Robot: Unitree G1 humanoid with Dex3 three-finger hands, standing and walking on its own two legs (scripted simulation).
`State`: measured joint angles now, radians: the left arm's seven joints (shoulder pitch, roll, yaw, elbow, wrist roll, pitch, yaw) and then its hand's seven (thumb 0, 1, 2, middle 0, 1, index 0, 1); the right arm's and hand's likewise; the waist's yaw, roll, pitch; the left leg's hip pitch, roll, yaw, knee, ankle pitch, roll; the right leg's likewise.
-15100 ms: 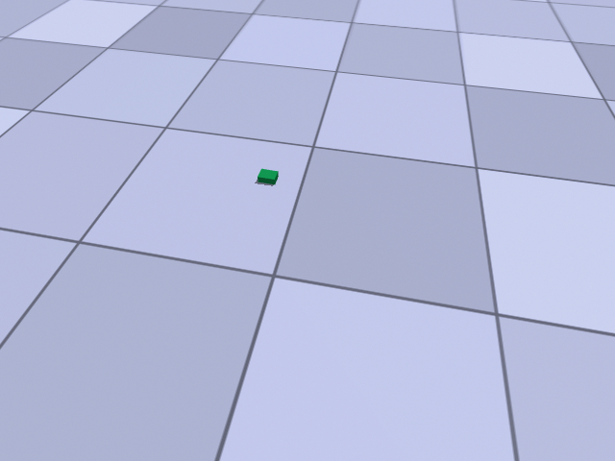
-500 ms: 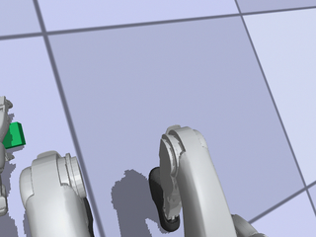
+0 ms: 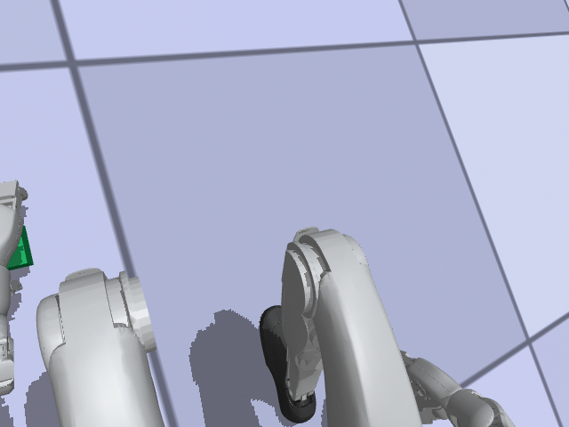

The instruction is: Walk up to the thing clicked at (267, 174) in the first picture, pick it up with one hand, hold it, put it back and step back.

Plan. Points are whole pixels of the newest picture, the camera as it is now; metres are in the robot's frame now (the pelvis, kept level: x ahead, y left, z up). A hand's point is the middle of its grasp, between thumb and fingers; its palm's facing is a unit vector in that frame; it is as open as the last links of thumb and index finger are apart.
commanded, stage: rest palm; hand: left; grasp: from above
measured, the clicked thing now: out of the picture +0.37 +0.33 -0.27
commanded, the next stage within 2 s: close in 0.34 s
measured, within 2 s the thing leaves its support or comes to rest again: neither
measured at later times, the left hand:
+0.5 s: hand out of the picture +0.35 +0.31 -0.25, palm faces -0.44 -0.15 -0.89, open 13.3 cm
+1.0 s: hand out of the picture +0.36 +0.33 -0.24, palm faces -0.49 -0.17 -0.86, open 11.3 cm
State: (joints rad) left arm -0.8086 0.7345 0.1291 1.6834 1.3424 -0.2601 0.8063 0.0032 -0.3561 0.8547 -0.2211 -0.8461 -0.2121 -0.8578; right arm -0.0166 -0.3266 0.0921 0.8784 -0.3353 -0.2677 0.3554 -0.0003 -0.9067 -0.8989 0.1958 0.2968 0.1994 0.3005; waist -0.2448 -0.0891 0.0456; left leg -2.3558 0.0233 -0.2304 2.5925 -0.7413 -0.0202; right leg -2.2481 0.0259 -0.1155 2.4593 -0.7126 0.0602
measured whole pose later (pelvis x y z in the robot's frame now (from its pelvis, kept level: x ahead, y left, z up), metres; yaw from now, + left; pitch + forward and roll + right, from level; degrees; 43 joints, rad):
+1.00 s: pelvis +0.00 +0.00 +0.00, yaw -1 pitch +26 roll -12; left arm -0.83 0.87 0.15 1.73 1.26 -0.30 0.69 0.00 -0.06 0.64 -0.42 -0.68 -0.44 -0.67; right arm 0.02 -0.34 0.17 0.85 -0.32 -0.28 0.36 0.00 -0.90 -0.90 0.20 0.30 0.20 0.30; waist -0.27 -0.10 0.12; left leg -2.34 0.02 -0.25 2.61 -0.73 -0.02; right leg -2.23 0.03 -0.13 2.46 -0.70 0.07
